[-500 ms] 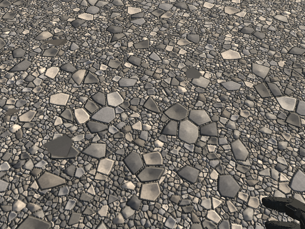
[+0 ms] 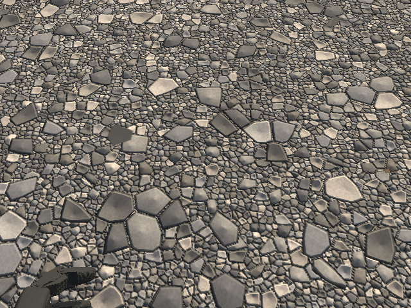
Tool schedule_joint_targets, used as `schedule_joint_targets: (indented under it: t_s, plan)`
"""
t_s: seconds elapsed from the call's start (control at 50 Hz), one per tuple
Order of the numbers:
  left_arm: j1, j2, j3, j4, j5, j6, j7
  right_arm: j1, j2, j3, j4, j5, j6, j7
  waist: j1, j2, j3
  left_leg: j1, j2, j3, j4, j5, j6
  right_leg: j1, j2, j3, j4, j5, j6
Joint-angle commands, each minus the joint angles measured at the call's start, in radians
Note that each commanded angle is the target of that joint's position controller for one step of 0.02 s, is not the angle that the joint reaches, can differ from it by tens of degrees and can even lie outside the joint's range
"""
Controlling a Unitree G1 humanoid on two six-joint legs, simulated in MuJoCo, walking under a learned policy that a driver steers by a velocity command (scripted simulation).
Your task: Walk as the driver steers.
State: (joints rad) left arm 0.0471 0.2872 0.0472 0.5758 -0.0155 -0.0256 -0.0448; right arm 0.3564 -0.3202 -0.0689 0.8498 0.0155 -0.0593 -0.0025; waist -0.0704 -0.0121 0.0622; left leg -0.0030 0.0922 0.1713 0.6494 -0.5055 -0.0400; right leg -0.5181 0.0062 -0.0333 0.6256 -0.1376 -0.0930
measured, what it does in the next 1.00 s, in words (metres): walks ahead, turning left: left foot, then right foot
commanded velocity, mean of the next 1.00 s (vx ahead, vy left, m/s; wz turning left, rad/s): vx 0.50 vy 0.00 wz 0.40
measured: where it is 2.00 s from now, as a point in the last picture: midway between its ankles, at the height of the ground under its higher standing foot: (101, 165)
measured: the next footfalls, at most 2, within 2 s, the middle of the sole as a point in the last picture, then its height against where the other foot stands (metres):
left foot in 0.52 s outside the picture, level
right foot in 0.98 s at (187, 210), level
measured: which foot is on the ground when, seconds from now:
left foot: up 0.00-0.50, down 0.52-0.98, up 1.00-1.00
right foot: down 0.00-0.54, up 0.56-0.96, down 0.98-1.00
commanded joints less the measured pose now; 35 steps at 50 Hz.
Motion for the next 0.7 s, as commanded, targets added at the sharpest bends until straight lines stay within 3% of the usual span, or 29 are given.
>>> schedule_joint_targets:
  t_s: [0.02, 0.04, 0.06, 0.08, 0.1, 0.14, 0.2, 0.3, 0.4, 0.46, 0.5, 0.52, 0.54, 0.56, 0.58, 0.6, 0.62, 0.64, 0.66, 0.7]
  plan:
    - [0.389, 0.22, 0.073, 0.01, 0.002, -0.009, 0.02, 0.022, -0.115, 0.004, -0.081, 0.013, -0.05, 0.019, 0.208, -0.124, -0.47, -0.701, -0.067, -0.255, 0.708, -0.094, 0.044, 0.922, -0.396, 0.791, -0.284, -0.209, -0.275]
    - [0.345, 0.189, 0.059, 0.028, 0.013, -0.022, 0.016, -0.09, -0.151, -0.009, -0.12, 0.048, -0.055, 0.021, 0.208, -0.096, -0.293, -0.771, -0.031, -0.245, 0.714, -0.015, 0.057, 0.792, -0.363, 0.615, -0.303, -0.13, -0.223]
    - [0.285, 0.166, 0.051, 0.038, 0.011, -0.03, 0.017, -0.119, -0.13, -0.002, -0.127, 0.039, -0.057, 0.013, 0.165, -0.044, -0.201, -0.75, 0.016, -0.238, 0.641, 0.081, 0.062, 0.647, -0.323, 0.484, -0.313, -0.033, -0.187]
    - [0.23, 0.129, 0.041, 0.043, 0.016, -0.037, 0.016, -0.124, -0.124, -0.005, -0.117, 0.017, -0.051, 0.008, 0.129, -0.042, -0.142, -0.708, 0.044, -0.238, 0.58, 0.141, 0.056, 0.531, -0.284, 0.384, -0.335, 0.054, -0.164]
    - [0.198, 0.104, 0.033, 0.041, 0.026, -0.046, 0.016, -0.082, -0.118, -0.007, -0.103, 0.014, -0.037, 0.009, 0.092, -0.067, -0.127, -0.636, 0.064, -0.255, 0.554, 0.193, 0.053, 0.451, -0.26, 0.316, -0.37, 0.101, -0.152]
    - [0.177, 0.091, 0.034, 0.058, 0.027, -0.068, 0.015, -0.033, -0.08, -0.003, -0.076, 0.017, -0.009, 0.008, 0.062, -0.057, -0.113, -0.581, 0.063, -0.261, 0.521, 0.242, 0.038, 0.382, -0.248, 0.233, -0.437, 0.14, -0.155]
    - [0.185, 0.101, 0.041, 0.099, 0.035, -0.087, 0.024, -0.084, -0.052, -0.001, -0.089, 0.013, 0.011, 0.001, 0.062, -0.032, -0.046, -0.656, 0.049, -0.293, 0.42, 0.36, 0.016, 0.364, -0.237, 0.109, -0.486, 0.224, -0.136]
    - [0.2, 0.118, 0.043, 0.136, 0.03, -0.085, 0.042, -0.204, -0.019, 0.009, -0.122, 0.006, -0.003, 0.024, 0.105, -0.027, -0.001, -0.65, 0.015, -0.235, 0.122, 0.63, 0.024, 0.406, -0.2, -0.053, -0.519, 0.242, -0.076]
    - [0.286, 0.149, 0.055, 0.194, 0.013, -0.052, 0.052, -0.338, -0.001, 0.022, -0.197, 0.005, -0.006, 0.058, 0.158, -0.008, 0.046, -0.733, -0.006, -0.173, -0.023, 0.567, 0.067, 0.602, -0.263, -0.102, -0.465, 0.357, -0.065]
    - [0.272, 0.18, 0.064, 0.196, 0.007, -0.023, 0.066, -0.325, -0.026, 0.009, -0.231, 0.006, -0.002, 0.075, 0.119, -0.05, -0.005, -0.653, -0.071, -0.094, -0.041, 0.416, 0.115, 0.677, -0.277, -0.14, -0.322, 0.738, -0.038]
    - [0.252, 0.204, 0.068, 0.188, 0.006, -0.006, 0.079, -0.183, -0.082, -0.022, -0.214, 0.007, 0.008, 0.072, 0.03, -0.086, -0.107, -0.45, -0.144, -0.053, -0.031, 0.329, 0.163, 0.661, -0.265, -0.16, -0.088, 0.989, -0.012]
    - [0.23, 0.201, 0.064, 0.182, 0.001, -0.005, 0.085, -0.027, -0.135, -0.052, -0.182, 0.008, 0.01, 0.058, -0.062, -0.059, -0.184, -0.206, -0.17, -0.075, -0.109, 0.39, 0.205, 0.547, -0.228, -0.18, 0.13, 0.914, 0.02]
    - [0.265, 0.142, 0.041, 0.163, 0.026, -0.019, 0.084, 0.094, -0.224, -0.078, -0.161, 0.01, 0.023, 0.034, -0.086, 0.096, -0.283, 0.099, 0.005, -0.35, -0.119, 0.433, 0.274, 0.283, -0.162, -0.177, 0.447, 0.429, 0.061]
    - [0.332, 0.036, 0.006, 0.118, 0.031, -0.053, 0.063, 0.039, -0.267, -0.081, -0.192, 0.013, 0.014, 0.033, 0.021, 0.287, -0.391, 0.399, 0.233, -0.938, -0.253, 0.275, 0.492, -0.137, 0.077, -0.023, 0.796, -0.425, 0.124]
    - [0.228, 0.133, 0.023, 0.109, 0.0, -0.093, 0.042, 0.055, -0.183, -0.058, -0.199, 0.007, 0.006, 0.037, -0.057, 0.138, -0.418, 0.41, 0.231, -0.953, -0.335, 0.211, 0.457, -0.243, 0.02, 0.162, 0.829, -0.409, 0.095]
    - [0.148, 0.15, 0.026, 0.075, -0.03, -0.112, 0.033, 0.024, -0.143, -0.047, -0.2, 0.001, -0.002, 0.035, -0.05, 0.086, -0.279, 0.294, 0.197, -0.798, -0.347, 0.251, 0.409, -0.278, -0.024, 0.151, 0.771, -0.329, 0.073]
    - [0.134, 0.13, 0.021, 0.074, -0.017, -0.12, 0.038, -0.037, -0.126, -0.041, -0.204, 0.003, -0.007, 0.037, 0.006, -0.015, -0.171, 0.131, 0.151, -0.687, -0.357, 0.363, 0.374, -0.25, -0.067, 0.138, 0.662, -0.266, 0.072]
    - [0.135, 0.141, 0.029, 0.082, 0.012, -0.115, 0.044, -0.092, -0.09, -0.031, -0.215, 0.002, -0.01, 0.033, 0.039, -0.017, -0.131, 0.026, 0.115, -0.607, -0.369, 0.464, 0.356, -0.195, -0.098, 0.133, 0.571, -0.229, 0.083]
    - [0.155, 0.14, 0.033, 0.085, 0.02, -0.103, 0.043, -0.119, -0.083, -0.026, -0.232, -0.01, -0.009, 0.028, 0.067, 0.016, -0.109, -0.059, 0.092, -0.572, -0.391, 0.533, 0.356, -0.135, -0.109, 0.133, 0.544, -0.204, 0.096]
    - [0.182, 0.12, 0.03, 0.088, 0.03, -0.082, 0.044, -0.133, -0.094, -0.029, -0.235, -0.007, -0.011, 0.019, 0.092, 0.032, -0.094, -0.155, 0.07, -0.521, -0.418, 0.619, 0.361, -0.093, -0.112, 0.109, 0.462, -0.18, 0.134]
